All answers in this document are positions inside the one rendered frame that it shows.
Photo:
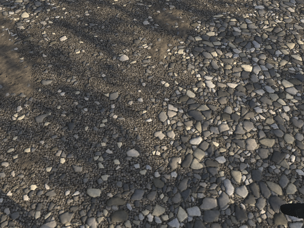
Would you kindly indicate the robot right hand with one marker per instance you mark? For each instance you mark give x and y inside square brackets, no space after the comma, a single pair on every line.
[293,209]

